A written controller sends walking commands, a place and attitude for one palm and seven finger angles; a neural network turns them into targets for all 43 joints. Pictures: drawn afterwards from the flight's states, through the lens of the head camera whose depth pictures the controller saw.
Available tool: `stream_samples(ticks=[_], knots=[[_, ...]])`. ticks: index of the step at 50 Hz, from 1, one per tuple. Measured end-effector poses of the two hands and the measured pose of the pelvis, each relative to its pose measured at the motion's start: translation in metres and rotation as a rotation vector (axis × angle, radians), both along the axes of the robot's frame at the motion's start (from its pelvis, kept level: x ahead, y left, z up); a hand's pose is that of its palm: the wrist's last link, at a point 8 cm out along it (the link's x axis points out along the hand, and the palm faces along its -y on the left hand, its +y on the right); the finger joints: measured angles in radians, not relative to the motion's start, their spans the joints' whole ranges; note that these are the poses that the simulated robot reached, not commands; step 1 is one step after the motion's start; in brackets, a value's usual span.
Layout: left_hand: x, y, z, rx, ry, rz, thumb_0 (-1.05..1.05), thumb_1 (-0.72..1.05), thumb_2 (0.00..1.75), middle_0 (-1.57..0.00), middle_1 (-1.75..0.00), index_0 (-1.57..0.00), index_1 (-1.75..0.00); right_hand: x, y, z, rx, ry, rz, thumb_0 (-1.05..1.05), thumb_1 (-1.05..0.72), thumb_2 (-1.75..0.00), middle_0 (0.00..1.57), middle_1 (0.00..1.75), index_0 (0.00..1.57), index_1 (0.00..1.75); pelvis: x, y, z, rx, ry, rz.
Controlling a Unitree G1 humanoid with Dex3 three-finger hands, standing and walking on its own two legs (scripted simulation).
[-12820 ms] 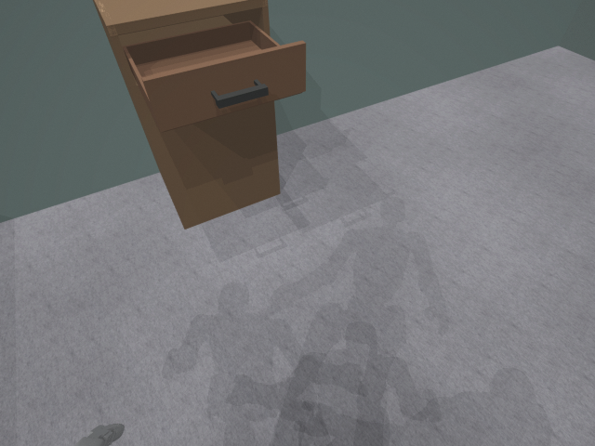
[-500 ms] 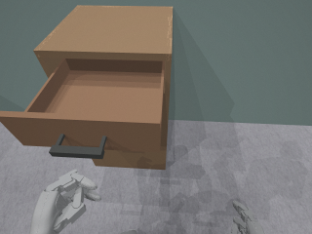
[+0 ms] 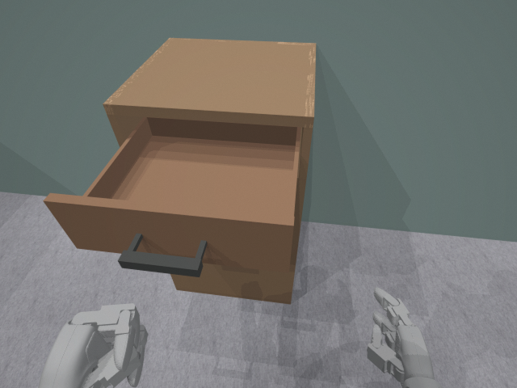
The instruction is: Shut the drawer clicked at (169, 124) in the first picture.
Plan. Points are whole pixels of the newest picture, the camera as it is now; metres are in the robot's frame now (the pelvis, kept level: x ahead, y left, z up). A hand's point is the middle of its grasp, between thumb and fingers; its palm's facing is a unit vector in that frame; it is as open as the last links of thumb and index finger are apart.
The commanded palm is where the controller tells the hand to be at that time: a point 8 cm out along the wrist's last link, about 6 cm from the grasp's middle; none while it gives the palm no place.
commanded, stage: raise the hand and make a fist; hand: left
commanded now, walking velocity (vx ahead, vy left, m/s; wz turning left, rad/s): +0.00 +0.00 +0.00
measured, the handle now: (165, 253) +0.33 +0.20 +0.03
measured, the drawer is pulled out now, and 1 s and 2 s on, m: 0.28 0.28 0.28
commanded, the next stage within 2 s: bring the fist close to the handle in 0.52 s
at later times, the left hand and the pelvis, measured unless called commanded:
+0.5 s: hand (127, 352) +0.13 +0.16 +0.12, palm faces +0.00 -1.00 -0.09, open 3.3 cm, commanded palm +0.09 +0.22 +0.13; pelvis -0.01 +0.00 +0.01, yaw +0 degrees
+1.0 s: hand (140, 334) +0.17 +0.17 +0.08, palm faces +0.01 -1.00 -0.07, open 3.3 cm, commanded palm +0.13 +0.23 +0.09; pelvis +0.00 -0.01 +0.01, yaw +0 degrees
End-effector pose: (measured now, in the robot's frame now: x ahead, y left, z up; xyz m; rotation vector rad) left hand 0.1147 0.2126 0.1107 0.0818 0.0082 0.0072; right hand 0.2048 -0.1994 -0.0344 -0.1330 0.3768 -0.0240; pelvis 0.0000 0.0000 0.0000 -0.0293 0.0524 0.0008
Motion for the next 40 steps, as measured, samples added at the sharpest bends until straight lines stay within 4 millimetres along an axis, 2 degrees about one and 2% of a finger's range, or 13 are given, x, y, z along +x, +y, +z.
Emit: stream_samples(ticks=[6,10,13,17,26,34,40], knots=[[-0.003,0.011,0.010,0.018,0.003,0.013,0.02,0.90,0.90,-1.39,-1.59,-1.39,-1.59,-0.004,0.004,0.002,-0.001,0.000,0.014,0.01,-0.90,-0.90,0.20,0.30,0.20,0.30,-0.001,0.001,0.004,-0.004,-0.023,0.005],[-0.003,0.017,0.015,0.016,-0.011,0.010,0.02,0.90,0.90,-1.40,-1.59,-1.40,-1.59,-0.011,-0.002,0.003,-0.015,0.005,0.002,0.01,-0.90,-0.90,0.20,0.30,0.20,0.30,-0.001,0.001,0.007,-0.005,-0.032,0.004],[-0.001,0.019,0.011,0.004,0.004,0.005,0.02,0.90,0.90,-1.40,-1.60,-1.40,-1.60,-0.016,-0.008,0.004,-0.028,0.006,-0.014,0.01,-0.90,-0.90,0.20,0.30,0.20,0.30,-0.003,0.001,0.008,-0.006,-0.037,0.004],[0.001,0.015,0.007,-0.005,0.030,-0.009,0.02,0.90,0.90,-1.40,-1.60,-1.40,-1.60,-0.022,-0.017,0.006,-0.044,-0.003,-0.028,0.01,-0.90,-0.90,0.20,0.30,0.20,0.30,-0.004,0.001,0.009,-0.005,-0.042,0.002],[-0.001,0.004,0.016,0.013,-0.012,-0.005,0.02,0.90,0.90,-1.40,-1.60,-1.40,-1.60,-0.030,-0.023,0.003,-0.040,-0.007,-0.039,0.01,-0.90,-0.90,0.20,0.30,0.20,0.30,-0.007,-0.001,0.008,0.001,-0.048,-0.001],[0.000,0.007,0.010,0.021,0.019,0.013,0.02,0.90,0.90,-1.40,-1.60,-1.40,-1.60,-0.030,-0.022,-0.001,-0.026,0.011,-0.034,0.01,-0.90,-0.90,0.20,0.30,0.20,0.30,-0.008,-0.007,0.009,0.004,-0.043,-0.001],[0.009,0.011,-0.004,-0.003,0.038,0.024,0.02,0.90,0.90,-1.40,-1.60,-1.40,-1.60,-0.029,-0.029,-0.005,-0.045,0.028,-0.032,0.01,-0.90,-0.90,0.20,0.30,0.20,0.30,-0.007,-0.011,0.008,0.001,-0.030,0.005]])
